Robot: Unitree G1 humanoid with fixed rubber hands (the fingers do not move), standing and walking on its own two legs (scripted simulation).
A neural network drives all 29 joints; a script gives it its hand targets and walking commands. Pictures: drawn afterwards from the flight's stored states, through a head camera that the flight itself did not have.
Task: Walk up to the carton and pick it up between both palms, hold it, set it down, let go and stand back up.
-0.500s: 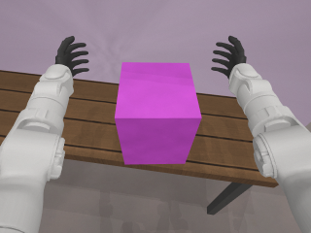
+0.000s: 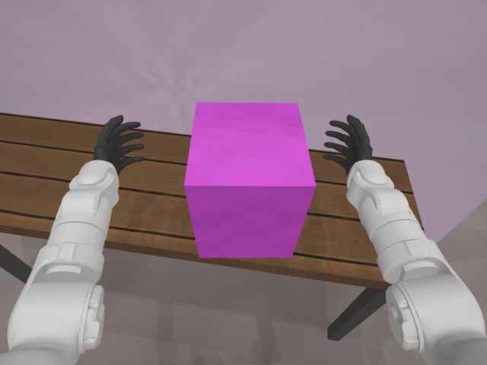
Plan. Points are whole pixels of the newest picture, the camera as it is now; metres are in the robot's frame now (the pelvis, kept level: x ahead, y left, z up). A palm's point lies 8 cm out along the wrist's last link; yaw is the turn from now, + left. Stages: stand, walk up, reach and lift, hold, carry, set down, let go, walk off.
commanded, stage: set down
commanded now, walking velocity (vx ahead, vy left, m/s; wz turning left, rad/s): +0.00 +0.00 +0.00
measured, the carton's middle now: (246, 183) +0.45 +0.01 +0.00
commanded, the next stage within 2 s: none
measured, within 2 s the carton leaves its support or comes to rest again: neither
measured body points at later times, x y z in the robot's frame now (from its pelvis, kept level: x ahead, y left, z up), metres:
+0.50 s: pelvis +0.01 +0.00 +0.00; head +0.01 +0.02 +0.45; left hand +0.36 +0.24 +0.06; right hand +0.36 -0.18 +0.06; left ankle +0.02 +0.12 -0.75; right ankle +0.01 -0.11 -0.75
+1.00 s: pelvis +0.02 +0.01 +0.00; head +0.02 +0.02 +0.45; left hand +0.28 +0.25 -0.01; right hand +0.29 -0.19 +0.00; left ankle +0.02 +0.12 -0.75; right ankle +0.01 -0.11 -0.75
